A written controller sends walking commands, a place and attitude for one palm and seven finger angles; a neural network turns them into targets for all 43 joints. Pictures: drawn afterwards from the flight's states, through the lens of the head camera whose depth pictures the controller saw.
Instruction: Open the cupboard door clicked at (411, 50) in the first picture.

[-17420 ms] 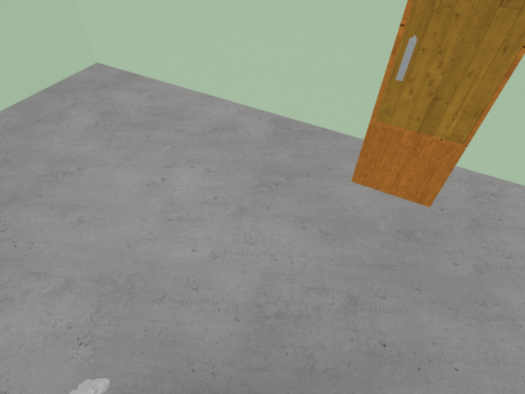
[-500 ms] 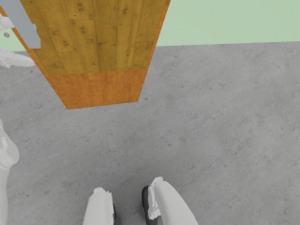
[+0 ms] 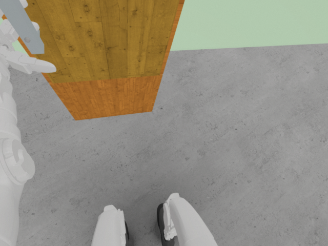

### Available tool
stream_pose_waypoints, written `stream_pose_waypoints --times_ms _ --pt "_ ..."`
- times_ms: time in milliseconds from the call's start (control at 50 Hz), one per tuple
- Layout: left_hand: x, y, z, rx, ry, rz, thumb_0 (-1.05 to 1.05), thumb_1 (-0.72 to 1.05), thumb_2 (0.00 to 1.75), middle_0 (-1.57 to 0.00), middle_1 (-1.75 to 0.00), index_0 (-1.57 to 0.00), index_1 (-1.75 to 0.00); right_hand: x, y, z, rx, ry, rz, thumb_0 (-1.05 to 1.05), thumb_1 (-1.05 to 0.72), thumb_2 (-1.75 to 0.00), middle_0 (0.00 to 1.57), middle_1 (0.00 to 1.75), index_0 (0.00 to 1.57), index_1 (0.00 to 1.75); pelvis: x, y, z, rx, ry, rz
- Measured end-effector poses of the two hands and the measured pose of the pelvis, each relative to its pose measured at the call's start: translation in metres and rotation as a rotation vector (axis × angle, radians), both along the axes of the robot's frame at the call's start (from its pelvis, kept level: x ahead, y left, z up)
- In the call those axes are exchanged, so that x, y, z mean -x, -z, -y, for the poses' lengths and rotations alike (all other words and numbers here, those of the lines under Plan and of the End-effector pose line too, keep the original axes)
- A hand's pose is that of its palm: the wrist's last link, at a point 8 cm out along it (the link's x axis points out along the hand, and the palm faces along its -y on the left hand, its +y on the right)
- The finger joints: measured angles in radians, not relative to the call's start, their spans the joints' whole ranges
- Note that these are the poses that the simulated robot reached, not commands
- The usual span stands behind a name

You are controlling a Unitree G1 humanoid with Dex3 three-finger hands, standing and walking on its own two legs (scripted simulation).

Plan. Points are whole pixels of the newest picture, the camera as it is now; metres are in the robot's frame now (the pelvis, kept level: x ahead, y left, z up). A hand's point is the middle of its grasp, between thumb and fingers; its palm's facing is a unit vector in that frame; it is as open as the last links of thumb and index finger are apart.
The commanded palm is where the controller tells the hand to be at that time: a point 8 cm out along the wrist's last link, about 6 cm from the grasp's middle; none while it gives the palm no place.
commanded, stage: slide the fingers in behind the handle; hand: left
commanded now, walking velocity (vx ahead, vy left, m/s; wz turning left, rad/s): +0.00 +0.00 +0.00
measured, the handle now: (22, 15) +0.61 +0.23 +0.06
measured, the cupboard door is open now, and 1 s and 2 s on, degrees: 0 0 6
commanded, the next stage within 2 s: close the thumb around the handle in 0.76 s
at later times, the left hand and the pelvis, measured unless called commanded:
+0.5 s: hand (35, 40) +0.55 +0.20 +0.06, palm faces +0.08 -1.00 -0.02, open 14.1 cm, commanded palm +0.54 +0.22 +0.06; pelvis +0.00 -0.01 +0.00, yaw +1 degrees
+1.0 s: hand (35, 40) +0.55 +0.20 +0.06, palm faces +0.07 -1.00 -0.02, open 13.7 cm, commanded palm +0.54 +0.22 +0.06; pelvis +0.00 -0.01 +0.00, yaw +1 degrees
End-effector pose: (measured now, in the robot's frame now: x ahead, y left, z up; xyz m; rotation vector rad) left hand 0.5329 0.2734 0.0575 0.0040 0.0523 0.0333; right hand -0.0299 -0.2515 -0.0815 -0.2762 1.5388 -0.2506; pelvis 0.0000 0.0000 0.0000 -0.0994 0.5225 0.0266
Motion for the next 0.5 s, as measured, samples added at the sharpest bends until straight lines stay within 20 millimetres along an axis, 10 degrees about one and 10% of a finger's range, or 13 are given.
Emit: stream_pose_waypoints --times_ms 500 --pt "0.004 -0.003 0.017 -0.02 -0.043 0.014 -0.01 -0.5 0.3 -0.28 -1.2 -0.27 -1.2 -0.004 0.006 0.004 -0.027 -0.024 -0.001 0.01 -0.91 -0.9 0.2 0.3 0.2 0.3 0.0 0.0 0.005 -0.012 -0.013 0.008"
